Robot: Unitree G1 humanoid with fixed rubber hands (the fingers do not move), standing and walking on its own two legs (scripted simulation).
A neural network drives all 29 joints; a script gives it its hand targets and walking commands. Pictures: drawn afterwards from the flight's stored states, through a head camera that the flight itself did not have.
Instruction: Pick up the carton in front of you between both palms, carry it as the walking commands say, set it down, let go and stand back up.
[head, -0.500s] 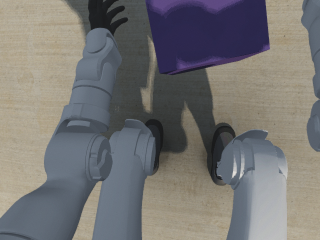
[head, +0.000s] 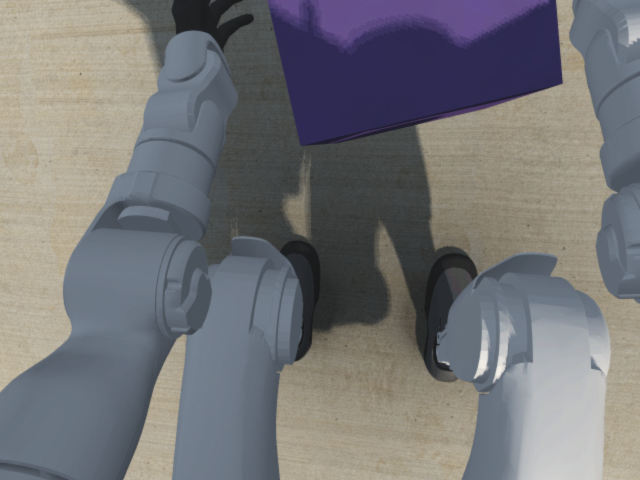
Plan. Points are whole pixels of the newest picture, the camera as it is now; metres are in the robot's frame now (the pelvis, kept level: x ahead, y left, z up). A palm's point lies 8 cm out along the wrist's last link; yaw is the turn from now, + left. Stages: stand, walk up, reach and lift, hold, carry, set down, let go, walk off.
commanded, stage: reach and lift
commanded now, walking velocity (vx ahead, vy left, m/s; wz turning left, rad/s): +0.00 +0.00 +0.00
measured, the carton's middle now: (397, 28) +0.53 -0.04 -0.25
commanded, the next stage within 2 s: none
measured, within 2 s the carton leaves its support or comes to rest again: leaves its support in 0.46 s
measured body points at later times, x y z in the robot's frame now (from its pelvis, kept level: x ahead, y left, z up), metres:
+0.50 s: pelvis +0.00 +0.00 -0.01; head +0.36 -0.05 +0.25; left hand +0.55 +0.13 -0.16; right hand +0.57 -0.18 -0.18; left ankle +0.12 +0.13 -0.34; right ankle +0.10 -0.12 -0.34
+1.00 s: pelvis -0.01 +0.02 +0.09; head +0.26 -0.04 +0.45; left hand +0.50 +0.12 +0.02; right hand +0.51 -0.18 +0.01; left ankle +0.12 +0.14 -0.34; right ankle +0.10 -0.12 -0.34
